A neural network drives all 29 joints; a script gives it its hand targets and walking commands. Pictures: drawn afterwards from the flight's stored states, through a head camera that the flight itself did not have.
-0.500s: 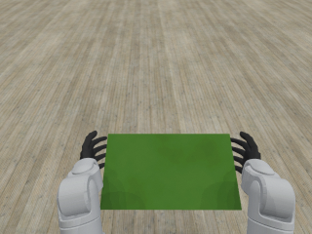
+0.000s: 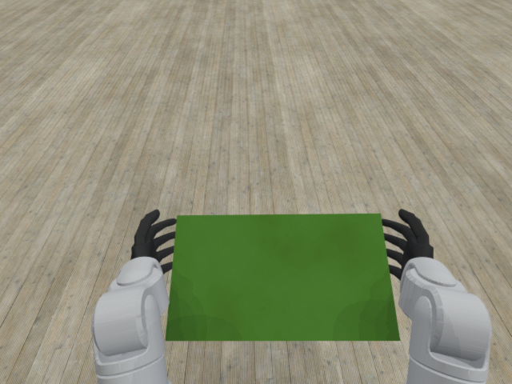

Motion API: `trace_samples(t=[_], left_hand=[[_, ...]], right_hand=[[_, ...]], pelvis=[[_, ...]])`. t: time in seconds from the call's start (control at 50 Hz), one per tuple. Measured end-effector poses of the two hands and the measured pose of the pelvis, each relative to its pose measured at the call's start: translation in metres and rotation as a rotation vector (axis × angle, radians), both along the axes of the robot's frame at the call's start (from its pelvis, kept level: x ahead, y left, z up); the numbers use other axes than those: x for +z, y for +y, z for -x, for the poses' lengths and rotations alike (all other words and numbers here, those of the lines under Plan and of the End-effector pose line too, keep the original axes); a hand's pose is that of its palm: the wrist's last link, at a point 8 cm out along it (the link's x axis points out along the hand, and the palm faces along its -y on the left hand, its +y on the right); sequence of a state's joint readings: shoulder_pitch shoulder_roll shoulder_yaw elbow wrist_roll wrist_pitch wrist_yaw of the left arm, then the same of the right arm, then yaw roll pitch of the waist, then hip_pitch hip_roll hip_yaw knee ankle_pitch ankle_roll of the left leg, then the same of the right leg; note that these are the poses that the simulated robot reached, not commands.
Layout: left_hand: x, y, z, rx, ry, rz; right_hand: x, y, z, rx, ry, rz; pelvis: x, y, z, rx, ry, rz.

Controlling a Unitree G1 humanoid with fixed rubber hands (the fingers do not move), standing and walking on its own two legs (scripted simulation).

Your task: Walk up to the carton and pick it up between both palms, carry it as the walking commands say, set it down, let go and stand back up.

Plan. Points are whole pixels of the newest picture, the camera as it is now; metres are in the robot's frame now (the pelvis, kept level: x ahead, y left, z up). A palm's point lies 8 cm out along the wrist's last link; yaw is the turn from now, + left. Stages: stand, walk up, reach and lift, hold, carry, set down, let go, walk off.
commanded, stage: carry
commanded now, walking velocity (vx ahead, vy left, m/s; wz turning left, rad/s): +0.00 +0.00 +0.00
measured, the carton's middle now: (276, 281) +0.30 +0.00 +0.00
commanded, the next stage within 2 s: hold in 1.12 s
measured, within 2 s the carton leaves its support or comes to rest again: neither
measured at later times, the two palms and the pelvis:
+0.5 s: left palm (139, 283) +0.23 +0.18 +0.12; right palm (425, 299) +0.22 -0.17 +0.11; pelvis -0.03 +0.00 +0.00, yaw +0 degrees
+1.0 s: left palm (139, 285) +0.23 +0.18 +0.12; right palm (425, 303) +0.22 -0.17 +0.11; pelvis -0.03 +0.00 +0.00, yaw +0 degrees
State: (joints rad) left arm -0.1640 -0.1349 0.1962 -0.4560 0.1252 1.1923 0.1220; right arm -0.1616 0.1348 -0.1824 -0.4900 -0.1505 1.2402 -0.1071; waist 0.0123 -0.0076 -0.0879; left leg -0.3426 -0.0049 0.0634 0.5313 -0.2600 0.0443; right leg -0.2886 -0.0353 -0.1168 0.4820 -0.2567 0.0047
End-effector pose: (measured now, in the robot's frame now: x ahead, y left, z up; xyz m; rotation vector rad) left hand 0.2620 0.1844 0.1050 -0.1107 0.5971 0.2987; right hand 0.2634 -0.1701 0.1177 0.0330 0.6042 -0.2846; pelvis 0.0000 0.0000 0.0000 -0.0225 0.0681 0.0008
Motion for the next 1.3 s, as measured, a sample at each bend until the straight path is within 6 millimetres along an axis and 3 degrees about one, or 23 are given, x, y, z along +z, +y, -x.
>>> trace_samples(t=[0.14, 0.44, 1.18, 1.22, 1.26, 1.3], left_hand=[[-0.008, 0.006, 0.009, 0.003, 0.004, 0.049], [0.013, -0.002, 0.032, -0.007, -0.004, -0.038], [0.009, -0.001, 0.037, -0.005, 0.002, -0.021], [-0.005, 0.001, 0.031, -0.023, 0.008, -0.034], [-0.045, 0.003, 0.023, -0.051, 0.091, -0.043], [-0.083, 0.003, 0.031, -0.091, 0.185, -0.048]], right_hand=[[0.006, 0.007, 0.009, 0.007, 0.004, 0.043], [-0.008, -0.003, 0.038, -0.002, 0.0, -0.04], [-0.008, -0.001, 0.045, -0.006, 0.013, -0.009], [-0.019, 0.0, 0.036, 0.018, 0.019, -0.005], [-0.049, 0.0, 0.021, 0.06, 0.082, 0.02], [-0.072, -0.001, 0.02, 0.092, 0.126, 0.046]], pelvis=[[0.0, 0.003, 0.006, 0.002, -0.009, 0.001], [-0.001, 0.003, 0.026, 0.002, -0.037, 0.002], [-0.001, 0.004, 0.029, 0.003, -0.04, 0.003], [-0.001, 0.004, 0.033, 0.0, -0.07, 0.005], [-0.001, 0.005, 0.036, 0.0, -0.087, 0.006], [0.0, 0.005, 0.034, 0.001, -0.084, 0.006]])
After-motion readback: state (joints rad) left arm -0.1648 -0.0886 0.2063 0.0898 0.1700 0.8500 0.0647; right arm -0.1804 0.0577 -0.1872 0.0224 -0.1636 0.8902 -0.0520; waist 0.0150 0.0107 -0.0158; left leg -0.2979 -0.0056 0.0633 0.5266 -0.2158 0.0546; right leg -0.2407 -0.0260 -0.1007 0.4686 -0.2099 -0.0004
